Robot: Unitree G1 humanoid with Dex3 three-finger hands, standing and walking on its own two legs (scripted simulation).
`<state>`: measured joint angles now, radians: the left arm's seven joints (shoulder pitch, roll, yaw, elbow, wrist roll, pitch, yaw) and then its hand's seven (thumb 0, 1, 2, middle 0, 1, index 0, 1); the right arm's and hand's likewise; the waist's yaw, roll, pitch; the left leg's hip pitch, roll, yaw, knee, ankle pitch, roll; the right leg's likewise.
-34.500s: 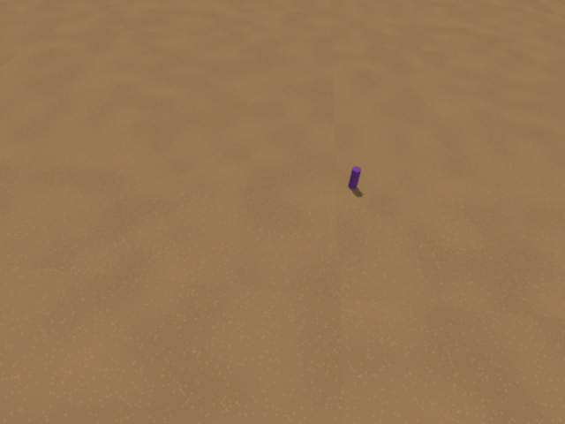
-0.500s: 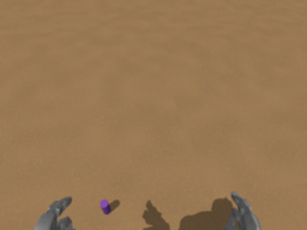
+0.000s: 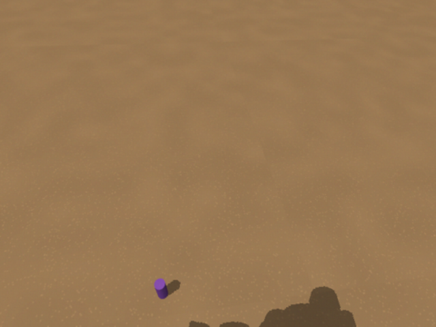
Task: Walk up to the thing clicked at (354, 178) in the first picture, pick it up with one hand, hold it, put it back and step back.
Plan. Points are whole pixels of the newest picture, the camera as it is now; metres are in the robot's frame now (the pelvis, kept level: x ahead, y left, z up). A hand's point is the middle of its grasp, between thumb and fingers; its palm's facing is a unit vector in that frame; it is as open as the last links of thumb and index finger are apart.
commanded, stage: stand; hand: left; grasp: from above
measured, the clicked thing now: (161, 289) +0.41 +0.21 -0.70
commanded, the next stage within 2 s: none
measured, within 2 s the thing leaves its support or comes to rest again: neither
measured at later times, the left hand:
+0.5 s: hand out of the picture +0.03 +0.24 -0.14, palm faces +0.05 -0.94 -0.34, open 7.4 cm
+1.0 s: hand out of the picture +0.06 +0.23 -0.14, palm faces +0.04 -0.94 -0.33, open 7.4 cm
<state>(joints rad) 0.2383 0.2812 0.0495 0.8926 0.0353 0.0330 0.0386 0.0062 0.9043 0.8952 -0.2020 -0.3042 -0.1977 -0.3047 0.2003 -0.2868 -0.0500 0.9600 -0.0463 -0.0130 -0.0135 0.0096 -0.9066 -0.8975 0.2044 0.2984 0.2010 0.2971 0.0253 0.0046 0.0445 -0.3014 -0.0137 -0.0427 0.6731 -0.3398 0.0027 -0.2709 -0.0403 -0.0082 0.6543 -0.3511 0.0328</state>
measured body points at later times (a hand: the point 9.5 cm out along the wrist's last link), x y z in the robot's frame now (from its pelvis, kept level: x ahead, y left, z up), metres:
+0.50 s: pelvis -0.01 -0.01 +0.02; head -0.01 -0.01 +0.47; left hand +0.03 +0.28 -0.12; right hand +0.06 -0.29 -0.12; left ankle +0.01 +0.12 -0.72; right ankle +0.00 -0.14 -0.72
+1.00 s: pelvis +0.00 -0.01 +0.02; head +0.01 -0.02 +0.47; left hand +0.06 +0.28 -0.11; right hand +0.07 -0.30 -0.12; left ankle +0.01 +0.12 -0.72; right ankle +0.00 -0.14 -0.72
